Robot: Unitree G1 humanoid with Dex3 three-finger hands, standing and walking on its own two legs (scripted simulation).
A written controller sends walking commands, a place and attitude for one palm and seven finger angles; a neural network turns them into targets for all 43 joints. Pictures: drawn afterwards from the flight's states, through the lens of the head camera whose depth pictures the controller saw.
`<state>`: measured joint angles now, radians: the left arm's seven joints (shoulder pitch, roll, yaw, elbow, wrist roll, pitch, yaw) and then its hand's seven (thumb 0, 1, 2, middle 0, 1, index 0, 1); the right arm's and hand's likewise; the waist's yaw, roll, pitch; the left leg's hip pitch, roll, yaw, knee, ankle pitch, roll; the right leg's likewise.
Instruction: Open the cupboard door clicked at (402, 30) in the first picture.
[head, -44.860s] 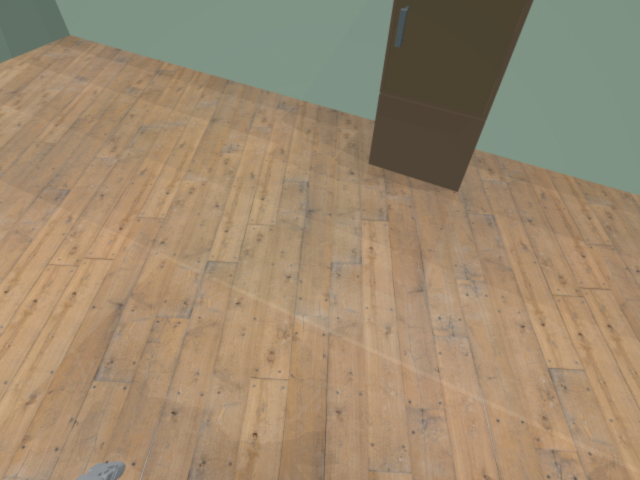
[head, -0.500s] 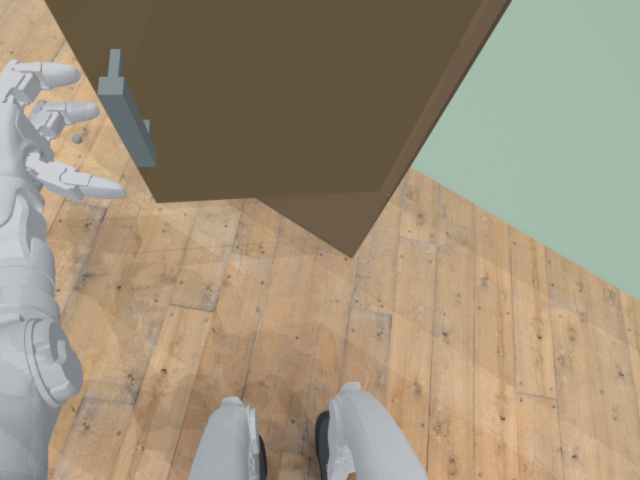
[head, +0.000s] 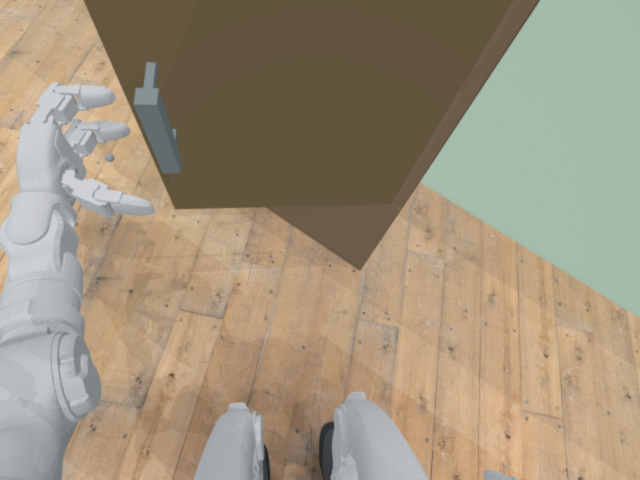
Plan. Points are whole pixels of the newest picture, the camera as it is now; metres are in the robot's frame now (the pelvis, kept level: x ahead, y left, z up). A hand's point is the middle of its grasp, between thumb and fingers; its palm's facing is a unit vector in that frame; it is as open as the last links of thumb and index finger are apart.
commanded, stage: move the hooked fingers beside the handle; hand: left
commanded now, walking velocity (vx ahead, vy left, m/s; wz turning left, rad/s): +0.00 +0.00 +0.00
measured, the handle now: (162, 121) +0.54 +0.18 +0.04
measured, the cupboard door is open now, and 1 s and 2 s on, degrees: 40 40 40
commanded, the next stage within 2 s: slide the fingers in behind the handle in 0.18 s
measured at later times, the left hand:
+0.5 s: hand (119, 157) +0.48 +0.22 +0.04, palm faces +0.04 -1.00 -0.01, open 13.9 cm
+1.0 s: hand (156, 157) +0.49 +0.18 +0.04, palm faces +0.04 -1.00 -0.01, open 13.9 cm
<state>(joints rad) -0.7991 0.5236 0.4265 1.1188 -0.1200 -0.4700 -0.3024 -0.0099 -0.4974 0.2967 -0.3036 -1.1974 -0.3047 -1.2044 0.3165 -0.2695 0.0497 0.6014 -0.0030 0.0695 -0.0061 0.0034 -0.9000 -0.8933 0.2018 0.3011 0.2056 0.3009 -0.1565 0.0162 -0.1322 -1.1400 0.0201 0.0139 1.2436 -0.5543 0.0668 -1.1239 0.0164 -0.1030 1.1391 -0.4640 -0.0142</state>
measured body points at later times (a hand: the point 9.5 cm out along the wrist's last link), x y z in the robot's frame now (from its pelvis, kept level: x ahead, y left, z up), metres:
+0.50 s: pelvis +0.00 -0.01 +0.00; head +0.15 +0.03 +0.42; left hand +0.47 +0.27 +0.05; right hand +0.03 -0.27 -0.11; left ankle +0.01 +0.07 -0.63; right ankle +0.04 -0.12 -0.63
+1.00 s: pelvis +0.00 -0.01 +0.00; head +0.14 +0.02 +0.43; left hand +0.48 +0.23 +0.04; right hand +0.04 -0.27 -0.11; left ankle +0.01 +0.07 -0.63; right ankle +0.04 -0.12 -0.63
